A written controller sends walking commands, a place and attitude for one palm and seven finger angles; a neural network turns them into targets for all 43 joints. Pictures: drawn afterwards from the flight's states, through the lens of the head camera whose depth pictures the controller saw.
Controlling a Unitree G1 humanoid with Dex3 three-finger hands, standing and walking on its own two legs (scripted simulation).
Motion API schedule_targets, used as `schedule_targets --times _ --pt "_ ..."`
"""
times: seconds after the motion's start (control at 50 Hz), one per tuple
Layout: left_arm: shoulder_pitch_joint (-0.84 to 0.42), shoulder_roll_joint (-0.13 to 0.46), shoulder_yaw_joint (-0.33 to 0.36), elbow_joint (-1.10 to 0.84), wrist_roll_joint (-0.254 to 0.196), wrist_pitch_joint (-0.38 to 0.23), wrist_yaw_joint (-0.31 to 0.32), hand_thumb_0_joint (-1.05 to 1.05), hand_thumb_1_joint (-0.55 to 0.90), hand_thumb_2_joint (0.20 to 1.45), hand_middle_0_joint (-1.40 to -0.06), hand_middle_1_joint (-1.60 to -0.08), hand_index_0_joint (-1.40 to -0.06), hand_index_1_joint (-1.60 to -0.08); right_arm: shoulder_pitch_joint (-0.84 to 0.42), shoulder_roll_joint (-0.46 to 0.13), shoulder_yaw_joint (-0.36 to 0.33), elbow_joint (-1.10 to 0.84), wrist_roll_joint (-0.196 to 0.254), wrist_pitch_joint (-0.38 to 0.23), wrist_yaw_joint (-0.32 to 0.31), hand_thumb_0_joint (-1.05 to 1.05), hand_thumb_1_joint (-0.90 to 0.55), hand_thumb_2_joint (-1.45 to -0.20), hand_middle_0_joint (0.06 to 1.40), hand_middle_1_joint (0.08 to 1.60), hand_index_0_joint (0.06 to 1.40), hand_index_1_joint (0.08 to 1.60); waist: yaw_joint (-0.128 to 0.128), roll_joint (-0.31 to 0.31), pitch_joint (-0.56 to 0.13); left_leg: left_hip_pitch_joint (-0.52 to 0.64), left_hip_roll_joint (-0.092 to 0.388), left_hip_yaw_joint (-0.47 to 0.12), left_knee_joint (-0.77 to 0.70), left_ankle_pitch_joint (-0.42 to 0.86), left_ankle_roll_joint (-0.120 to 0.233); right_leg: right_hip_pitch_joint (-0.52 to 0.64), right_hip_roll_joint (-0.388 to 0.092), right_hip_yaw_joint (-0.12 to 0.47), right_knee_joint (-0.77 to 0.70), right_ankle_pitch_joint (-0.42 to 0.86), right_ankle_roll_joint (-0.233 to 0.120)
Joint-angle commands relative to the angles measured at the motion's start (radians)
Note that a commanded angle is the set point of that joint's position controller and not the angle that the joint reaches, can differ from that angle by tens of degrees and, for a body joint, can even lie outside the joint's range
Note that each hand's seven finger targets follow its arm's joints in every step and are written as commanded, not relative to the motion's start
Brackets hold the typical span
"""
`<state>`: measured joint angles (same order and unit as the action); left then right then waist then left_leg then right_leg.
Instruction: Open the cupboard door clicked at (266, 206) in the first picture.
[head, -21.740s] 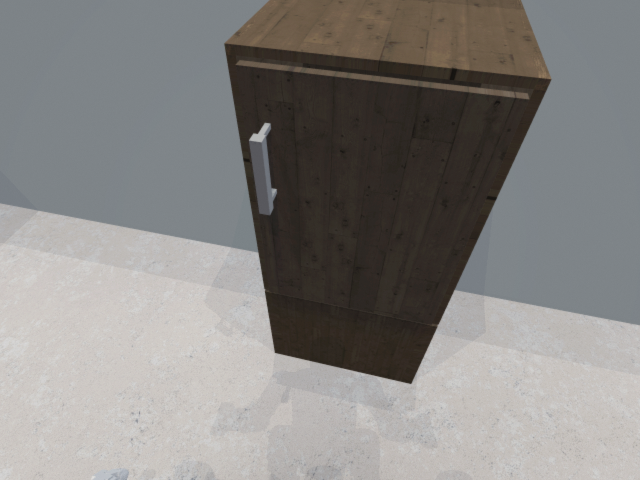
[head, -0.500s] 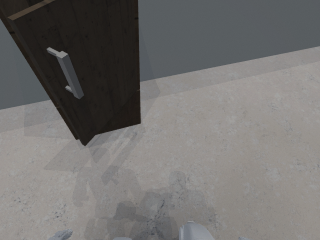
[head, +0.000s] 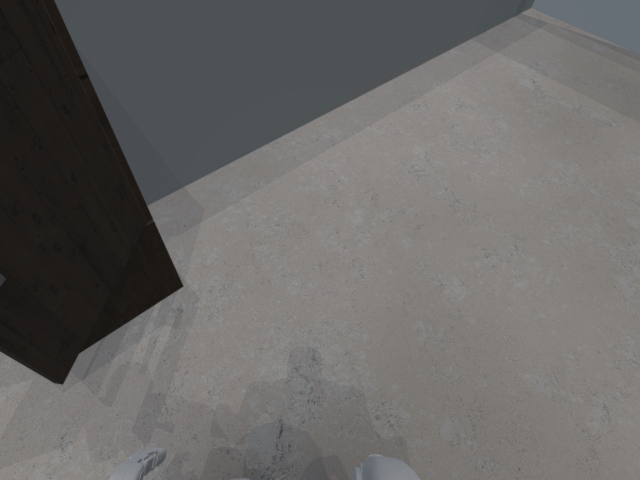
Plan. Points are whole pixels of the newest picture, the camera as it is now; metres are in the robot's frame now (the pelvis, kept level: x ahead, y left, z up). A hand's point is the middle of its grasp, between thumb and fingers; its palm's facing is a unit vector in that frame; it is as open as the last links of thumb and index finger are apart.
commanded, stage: walk to a spot facing it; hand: left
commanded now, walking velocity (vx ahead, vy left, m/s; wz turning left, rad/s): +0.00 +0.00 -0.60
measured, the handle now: out of the picture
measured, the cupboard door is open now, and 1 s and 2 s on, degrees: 40 40 40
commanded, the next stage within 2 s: turn to face it in 1.62 s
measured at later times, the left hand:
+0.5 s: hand out of the picture +0.14 +0.17 -0.18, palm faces -0.25 -0.95 -0.17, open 7.4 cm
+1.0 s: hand (367, 302) +0.42 -0.08 -0.16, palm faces -0.60 -0.77 -0.20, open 7.4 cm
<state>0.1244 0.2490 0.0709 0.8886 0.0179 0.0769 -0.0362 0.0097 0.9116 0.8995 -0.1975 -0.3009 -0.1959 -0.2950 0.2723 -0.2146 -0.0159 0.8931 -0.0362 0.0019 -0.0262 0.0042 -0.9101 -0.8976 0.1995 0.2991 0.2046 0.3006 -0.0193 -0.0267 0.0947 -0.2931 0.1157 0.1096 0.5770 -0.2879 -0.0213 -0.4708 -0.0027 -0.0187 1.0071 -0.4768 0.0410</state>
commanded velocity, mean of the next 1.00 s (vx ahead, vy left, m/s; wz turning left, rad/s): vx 0.26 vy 0.00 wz -0.54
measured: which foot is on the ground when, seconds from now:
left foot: down 0.00-0.14, up 0.16-0.44, down 0.46-0.90, up 0.92-1.00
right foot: up 0.00-0.12, down 0.14-0.46, up 0.48-0.90, down 0.92-1.00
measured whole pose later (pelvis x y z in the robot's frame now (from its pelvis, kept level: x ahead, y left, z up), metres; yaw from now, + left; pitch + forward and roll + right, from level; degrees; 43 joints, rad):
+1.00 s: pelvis +0.18 -0.13 -0.01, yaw -34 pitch +0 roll +0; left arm 0.03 0.23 0.06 0.89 0.01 -0.04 -0.03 0.00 0.91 0.90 -0.19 -0.30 -0.19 -0.29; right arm 0.44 -0.18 -0.03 1.08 -0.01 0.01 -0.01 0.01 -0.91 -0.90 0.20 0.30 0.20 0.30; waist -0.08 -0.01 0.14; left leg -0.32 0.17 0.10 1.20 -0.47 -0.05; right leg -0.39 0.00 -0.11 0.66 -0.27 -0.08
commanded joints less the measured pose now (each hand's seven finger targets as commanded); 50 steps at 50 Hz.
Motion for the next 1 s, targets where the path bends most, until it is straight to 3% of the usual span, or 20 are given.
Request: schedule_targets --times 0.0,0.08,0.1,0.12,0.14,0.2,0.32,0.38,0.4,0.44,0.46,0.48,0.56,0.78,0.82,0.86,0.88,0.9,0.92,0.98 --pt "-0.027 0.041 0.008 -0.094 -0.003 -0.037 -0.007 0.0 0.9 0.9 -0.2 -0.3 -0.2 -0.3 0.053 -0.214 -0.068 -0.039 -0.001 -0.015 -0.012 0.0 -0.9 -0.9 0.2 0.3 0.2 0.3 -0.018 0.233 -0.136 0.156 0.215 -0.087 -0.182 0.425 0.126 0.054 -0.004 -0.069 -0.184 -0.011 -0.006" --pt "0.103 0.098 0.024 -0.062 0.002 -0.053 0.007 0.0 0.9 0.9 -0.2 -0.3 -0.2 -0.3 0.026 -0.205 -0.081 -0.048 0.017 0.001 0.0 0.0 -0.9 -0.9 0.2 0.3 0.2 0.3 0.037 0.127 -0.147 0.031 0.17 0.012 0.02 0.248 0.024 0.334 -0.022 -0.037 -0.579 0.303 -0.052" --pt "0.144 0.207 0.046 -0.048 0.014 -0.062 0.022 0.0 0.9 0.9 -0.2 -0.3 -0.2 -0.3 0.009 -0.132 -0.072 -0.077 0.028 0.005 0.004 0.0 -0.9 -0.9 0.2 0.3 0.2 0.3 0.056 -0.189 -0.147 -0.187 0.042 0.108 0.217 -0.074 -0.041 0.463 -0.263 0.296 -0.683 0.507 -0.136" --pt "0.193 0.27 0.057 -0.038 0.003 -0.059 0.033 0.0 0.9 0.9 -0.2 -0.3 -0.2 -0.3 -0.067 -0.112 -0.057 -0.115 0.029 0.014 0.003 0.0 -0.9 -0.9 0.2 0.3 0.2 0.3 0.114 -0.289 -0.124 -0.284 -0.032 0.02 0.408 -0.383 -0.051 0.416 -0.398 0.443 -0.716 0.647 -0.247" --pt "0.186 0.251 0.062 -0.034 0.001 -0.055 0.043 0.0 0.9 0.9 -0.2 -0.3 -0.2 -0.3 -0.084 -0.111 -0.059 -0.113 0.028 0.02 0.001 0.0 -0.9 -0.9 0.2 0.3 0.2 0.3 0.105 -0.185 -0.118 -0.306 -0.027 -0.065 0.494 -0.33 -0.04 0.404 -0.364 0.439 -0.689 0.589 -0.28" --pt "0.095 0.166 0.049 -0.046 0.002 -0.06 0.055 0.0 0.9 0.9 -0.2 -0.3 -0.2 -0.3 -0.094 -0.104 -0.062 -0.079 0.028 0.02 -0.003 0.0 -0.9 -0.9 0.2 0.3 0.2 0.3 0.047 -0.195 -0.145 -0.297 -0.018 -0.1 0.516 -0.195 -0.057 0.412 -0.242 0.307 -0.627 0.675 -0.241" --pt "0.107 0.184 0.055 -0.035 0.011 -0.072 0.037 0.0 0.9 0.9 -0.2 -0.3 -0.2 -0.3 -0.129 -0.082 -0.065 -0.091 0.023 0.005 0.022 0.0 -0.9 -0.9 0.2 0.3 0.2 0.3 0.053 -0.14 -0.085 -0.154 -0.077 -0.065 0.245 -0.159 -0.043 0.265 -0.206 0.403 -0.736 0.086 -0.246" --pt "0.061 0.173 0.056 -0.038 0.006 -0.076 0.026 0.0 0.9 0.9 -0.2 -0.3 -0.2 -0.3 -0.036 -0.085 -0.064 -0.065 0.021 -0.018 0.019 0.0 -0.9 -0.9 0.2 0.3 0.2 0.3 -0.003 -0.119 -0.074 0.076 -0.108 -0.04 0.004 -0.071 -0.031 0.114 -0.148 0.39 -0.697 -0.06 -0.207" --pt "0.033 0.146 0.049 -0.05 0.003 -0.077 0.021 0.0 0.9 0.9 -0.2 -0.3 -0.2 -0.3 0.04 -0.111 -0.067 -0.039 0.021 -0.029 0.01 0.0 -0.9 -0.9 0.2 0.3 0.2 0.3 -0.046 -0.063 -0.08 0.258 -0.084 -0.057 -0.116 -0.056 -0.02 -0.036 -0.102 0.352 -0.626 -0.104 -0.166" --pt "-0.015 0.044 0.024 -0.116 -0.007 -0.083 0.005 0.0 0.9 0.9 -0.2 -0.3 -0.2 -0.3 0.227 -0.278 -0.099 -0.011 -0.005 -0.043 -0.012 0.0 -0.9 -0.9 0.2 0.3 0.2 0.3 -0.119 0.379 -0.105 0.418 0.392 -0.632 -0.409 -0.432 0.155 -0.331 0.07 0.037 -0.08 -0.161 -0.05" --pt "-0.075 0.075 0.036 -0.132 0.007 -0.091 -0.008 0.0 0.9 0.9 -0.2 -0.3 -0.2 -0.3 0.216 -0.283 -0.094 -0.014 -0.007 -0.049 -0.012 0.0 -0.9 -0.9 0.2 0.3 0.2 0.3 -0.116 0.233 -0.06 0.326 0.442 -0.685 -0.447 -0.423 0.22 -0.353 -0.017 0.09 0.063 -0.097 -0.052" --pt "-0.075 0.072 0.041 -0.108 0.018 -0.094 -0.014 0.0 0.9 0.9 -0.2 -0.3 -0.2 -0.3 0.174 -0.229 -0.08 -0.024 -0.007 -0.055 -0.007 0.0 -0.9 -0.9 0.2 0.3 0.2 0.3 -0.079 0.13 -0.029 0.254 0.365 -0.577 -0.431 -0.336 0.184 -0.322 -0.037 0.084 0.143 0.001 -0.049" --pt "0.003 0.015 0.022 -0.045 0.017 -0.073 -0.036 0.0 0.9 0.9 -0.2 -0.3 -0.2 -0.3 0.116 -0.125 -0.041 -0.009 0.008 -0.077 -0.011 0.0 -0.9 -0.9 0.2 0.3 0.2 0.3 -0.004 0.188 -0.046 0.269 0.19 -0.134 -0.358 0.209 0.085 -0.282 -0.073 0.01 0.172 0.234 -0.018" --pt "-0.225 -0.007 -0.005 -0.087 0.01 -0.071 -0.039 0.0 0.9 0.9 -0.2 -0.3 -0.2 -0.3 0.274 -0.117 -0.034 0.094 -0.007 -0.072 -0.005 0.0 -0.9 -0.9 0.2 0.3 0.2 0.3 -0.051 0.175 0.023 0.3 0.239 0.082 -0.32 0.468 0.099 -0.125 -0.049 -0.113 -0.273 0.247 -0.07" --pt "-0.143 0.018 0.002 -0.066 0.008 -0.078 -0.032 0.0 0.9 0.9 -0.2 -0.3 -0.2 -0.3 0.252 -0.15 -0.038 0.097 -0.005 -0.069 -0.004 0.0 -0.9 -0.9 0.2 0.3 0.2 0.3 -0.003 0.175 -0.029 0.296 0.252 0.111 -0.199 0.687 0.092 0.043 -0.005 -0.137 -0.321 0.177 -0.105" --pt "0.166 0.083 0.027 0.026 0.012 -0.099 -0.018 0.0 0.9 0.9 -0.2 -0.3 -0.2 -0.3 0.174 -0.159 -0.039 0.08 0.013 -0.067 0.003 0.0 -0.9 -0.9 0.2 0.3 0.2 0.3 0.15 0.109 -0.187 0.114 0.183 0.171 0.174 0.743 0.034 0.515 0.032 -0.132 -0.437 0.246 -0.155" --pt "0.334 0.213 0.064 0.066 0.014 -0.111 0.0 0.0 0.9 0.9 -0.2 -0.3 -0.2 -0.3 0.164 -0.095 -0.029 0.042 0.037 -0.07 0.015 0.0 -0.9 -0.9 0.2 0.3 0.2 0.3 0.216 -0.132 -0.324 -0.211 0.059 0.185 0.52 0.174 -0.013 0.834 -0.239 0.24 -0.528 0.176 -0.246" --pt "0.367 0.282 0.074 0.083 -0.015 -0.106 0.01 0.0 0.9 0.9 -0.2 -0.3 -0.2 -0.3 0.108 -0.069 -0.031 0.0 0.045 -0.07 0.01 0.0 -0.9 -0.9 0.2 0.3 0.2 0.3 0.196 -0.228 -0.338 -0.418 -0.042 0.058 0.805 -0.357 -0.031 0.842 -0.44 0.616 -0.693 0.296 -0.327" --pt "0.286 0.273 0.07 0.061 -0.021 -0.101 0.022 0.0 0.9 0.9 -0.2 -0.3 -0.2 -0.3 0.058 -0.091 -0.042 -0.003 0.036 -0.067 0.009 0.0 -0.9 -0.9 0.2 0.3 0.2 0.3 0.166 -0.111 -0.226 -0.476 0.019 -0.07 0.858 -0.264 -0.02 0.68 -0.439 0.575 -0.741 0.159 -0.342" --pt "0.062 0.111 0.024 0.001 -0.004 -0.116 0.038 0.0 0.9 0.9 -0.2 -0.3 -0.2 -0.3 0.051 -0.056 -0.047 0.04 0.011 -0.038 0.015 0.0 -0.9 -0.9 0.2 0.3 0.2 0.3 0.023 -0.067 -0.064 -0.303 0.081 -0.094 0.638 -0.079 -0.036 0.258 -0.285 0.288 -0.799 0.2 -0.255"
